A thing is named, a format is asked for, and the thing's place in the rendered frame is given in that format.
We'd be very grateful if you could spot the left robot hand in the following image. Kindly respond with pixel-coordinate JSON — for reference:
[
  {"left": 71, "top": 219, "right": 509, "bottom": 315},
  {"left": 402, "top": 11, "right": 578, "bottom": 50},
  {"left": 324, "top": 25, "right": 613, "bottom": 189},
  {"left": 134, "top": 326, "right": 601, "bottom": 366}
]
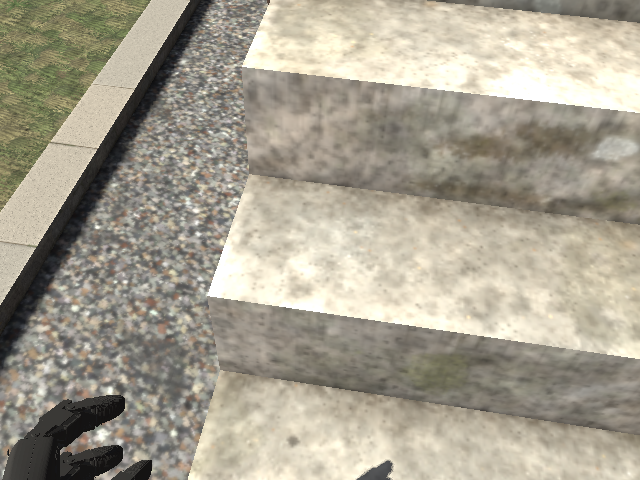
[{"left": 2, "top": 395, "right": 152, "bottom": 480}]

